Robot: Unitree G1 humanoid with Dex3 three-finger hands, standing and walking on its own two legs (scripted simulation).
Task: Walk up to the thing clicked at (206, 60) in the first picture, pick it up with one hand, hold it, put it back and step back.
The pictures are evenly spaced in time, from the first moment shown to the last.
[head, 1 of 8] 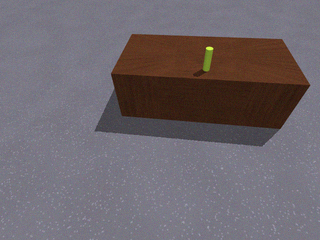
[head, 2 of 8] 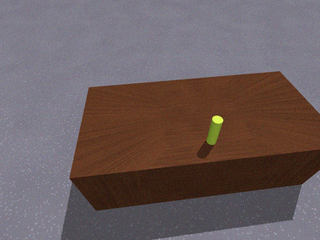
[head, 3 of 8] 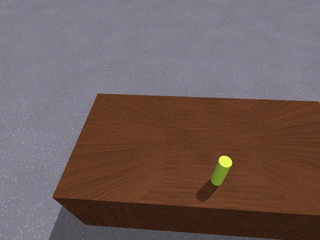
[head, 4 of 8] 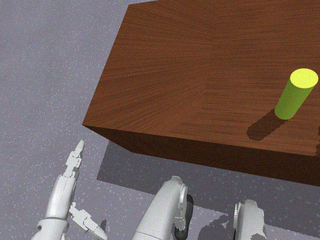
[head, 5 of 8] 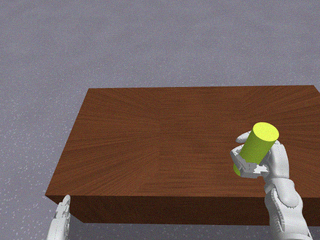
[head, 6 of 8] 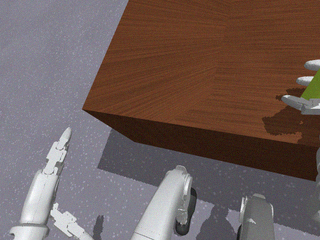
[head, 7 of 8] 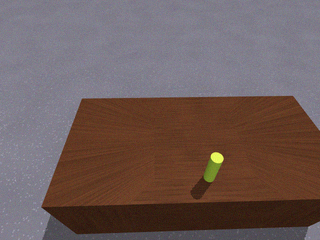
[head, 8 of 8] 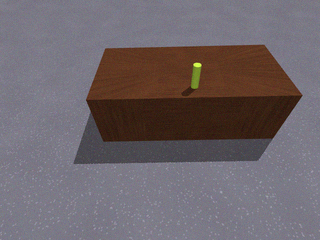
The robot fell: no
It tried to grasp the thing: yes
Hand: right
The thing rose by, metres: 0.28
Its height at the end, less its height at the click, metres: +0.00
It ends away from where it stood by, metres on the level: 0.01
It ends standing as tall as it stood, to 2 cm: yes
